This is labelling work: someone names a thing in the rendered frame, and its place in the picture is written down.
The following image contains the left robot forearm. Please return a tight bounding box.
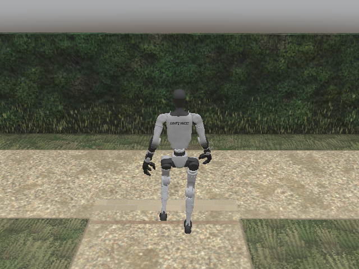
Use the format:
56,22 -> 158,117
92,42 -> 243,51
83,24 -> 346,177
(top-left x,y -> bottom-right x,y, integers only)
144,137 -> 157,163

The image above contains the robot right shin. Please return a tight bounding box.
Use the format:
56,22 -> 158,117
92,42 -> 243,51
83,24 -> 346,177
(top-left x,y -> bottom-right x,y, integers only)
186,188 -> 195,226

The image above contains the right robot forearm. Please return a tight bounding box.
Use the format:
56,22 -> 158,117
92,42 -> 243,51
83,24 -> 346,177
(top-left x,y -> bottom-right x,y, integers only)
201,135 -> 211,155

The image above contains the robot right upper arm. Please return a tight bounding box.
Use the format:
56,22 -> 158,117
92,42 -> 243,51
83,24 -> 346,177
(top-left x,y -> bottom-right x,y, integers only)
191,113 -> 207,144

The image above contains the robot left hand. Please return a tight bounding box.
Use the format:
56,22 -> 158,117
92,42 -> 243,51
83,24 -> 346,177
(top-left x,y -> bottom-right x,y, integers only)
142,161 -> 155,176

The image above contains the robot left upper arm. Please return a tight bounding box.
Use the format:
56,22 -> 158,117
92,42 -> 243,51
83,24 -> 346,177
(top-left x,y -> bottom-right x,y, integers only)
151,113 -> 168,145

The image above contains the robot right hand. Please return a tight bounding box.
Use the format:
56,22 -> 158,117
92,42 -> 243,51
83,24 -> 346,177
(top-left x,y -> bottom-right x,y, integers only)
199,153 -> 212,164

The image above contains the right robot foot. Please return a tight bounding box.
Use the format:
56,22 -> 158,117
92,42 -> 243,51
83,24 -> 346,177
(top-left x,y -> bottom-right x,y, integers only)
184,220 -> 192,234

